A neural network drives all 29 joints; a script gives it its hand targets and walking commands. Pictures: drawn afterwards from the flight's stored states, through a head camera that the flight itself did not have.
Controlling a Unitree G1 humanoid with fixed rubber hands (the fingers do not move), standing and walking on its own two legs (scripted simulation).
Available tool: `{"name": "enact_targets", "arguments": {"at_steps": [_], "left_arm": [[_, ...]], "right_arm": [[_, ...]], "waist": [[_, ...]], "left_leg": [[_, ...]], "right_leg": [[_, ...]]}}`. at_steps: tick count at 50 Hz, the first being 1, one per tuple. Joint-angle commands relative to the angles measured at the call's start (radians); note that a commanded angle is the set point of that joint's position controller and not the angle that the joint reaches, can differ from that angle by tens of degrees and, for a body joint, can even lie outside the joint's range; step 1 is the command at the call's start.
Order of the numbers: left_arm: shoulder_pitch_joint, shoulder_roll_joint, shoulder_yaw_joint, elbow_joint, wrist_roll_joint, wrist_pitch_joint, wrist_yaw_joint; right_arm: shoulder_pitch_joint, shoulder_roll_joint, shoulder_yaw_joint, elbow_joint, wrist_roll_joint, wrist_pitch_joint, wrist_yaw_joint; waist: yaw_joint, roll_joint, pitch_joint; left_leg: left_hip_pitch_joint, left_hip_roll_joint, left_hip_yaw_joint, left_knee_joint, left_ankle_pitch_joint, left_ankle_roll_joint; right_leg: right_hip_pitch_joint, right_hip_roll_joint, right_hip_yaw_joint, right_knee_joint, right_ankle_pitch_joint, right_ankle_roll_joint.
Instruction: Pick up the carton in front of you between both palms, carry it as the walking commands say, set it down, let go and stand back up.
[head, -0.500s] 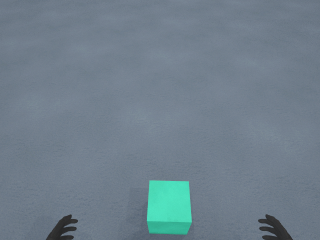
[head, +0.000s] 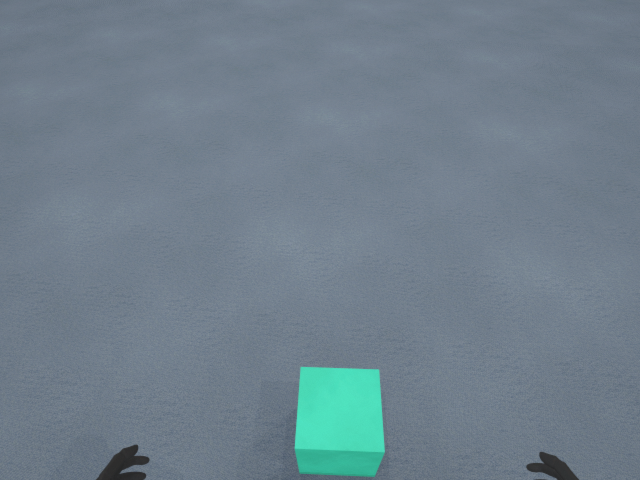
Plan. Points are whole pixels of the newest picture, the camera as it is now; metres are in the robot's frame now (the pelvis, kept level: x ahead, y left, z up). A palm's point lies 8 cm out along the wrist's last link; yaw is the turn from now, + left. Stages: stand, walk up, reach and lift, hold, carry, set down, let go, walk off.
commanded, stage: stand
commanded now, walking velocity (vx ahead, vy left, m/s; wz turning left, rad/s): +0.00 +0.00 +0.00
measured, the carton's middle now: (338, 422) +0.40 -0.02 -0.65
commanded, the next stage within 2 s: none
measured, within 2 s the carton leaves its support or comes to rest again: neither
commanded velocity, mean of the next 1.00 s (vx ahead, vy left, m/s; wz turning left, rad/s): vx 0.00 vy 0.00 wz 0.00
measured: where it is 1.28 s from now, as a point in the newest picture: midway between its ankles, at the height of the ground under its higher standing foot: outside the picture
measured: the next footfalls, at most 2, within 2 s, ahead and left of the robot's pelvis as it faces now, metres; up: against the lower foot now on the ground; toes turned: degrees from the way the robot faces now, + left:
none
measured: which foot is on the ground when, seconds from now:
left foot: down 0.00-1.00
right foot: down 0.00-1.00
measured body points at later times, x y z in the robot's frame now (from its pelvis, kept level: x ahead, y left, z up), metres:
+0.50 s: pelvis -0.02 +0.00 +0.00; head -0.02 +0.00 +0.45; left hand +0.09 +0.31 -0.11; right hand +0.09 -0.31 -0.11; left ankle -0.04 +0.12 -0.74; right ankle -0.02 -0.12 -0.74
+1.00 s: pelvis -0.03 +0.00 +0.01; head -0.03 +0.00 +0.46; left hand +0.07 +0.31 -0.11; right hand +0.08 -0.31 -0.11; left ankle -0.04 +0.12 -0.74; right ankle -0.02 -0.12 -0.74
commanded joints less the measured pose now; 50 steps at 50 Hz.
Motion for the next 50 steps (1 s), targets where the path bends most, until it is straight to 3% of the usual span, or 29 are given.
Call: {"name": "enact_targets", "arguments": {"at_steps": [1, 25, 50], "left_arm": [[-0.03, 0.157, 0.034, -0.04, -0.002, -0.013, 0.003], [-0.051, 0.191, 0.02, 0.088, -0.008, -0.019, -0.006], [-0.072, 0.21, 0.012, 0.161, -0.015, -0.021, -0.01]], "right_arm": [[-0.025, -0.154, -0.034, -0.043, 0.001, -0.014, -0.004], [-0.043, -0.185, -0.016, 0.076, 0.007, -0.022, 0.004], [-0.059, -0.202, -0.006, 0.148, 0.014, -0.024, 0.007]], "waist": [[0.0, -0.002, -0.052], [0.003, -0.004, -0.013], [0.002, -0.004, -0.015]], "left_leg": [[-0.008, 0.098, -0.065, -0.055, 0.329, 0.007], [-0.022, 0.11, -0.085, -0.13, 0.214, 0.014], [-0.019, 0.118, -0.091, -0.152, 0.216, 0.017]], "right_leg": [[0.042, -0.104, 0.078, -0.053, 0.308, -0.01], [0.045, -0.117, 0.097, -0.125, 0.198, -0.012], [0.054, -0.128, 0.101, -0.146, 0.199, -0.017]]}}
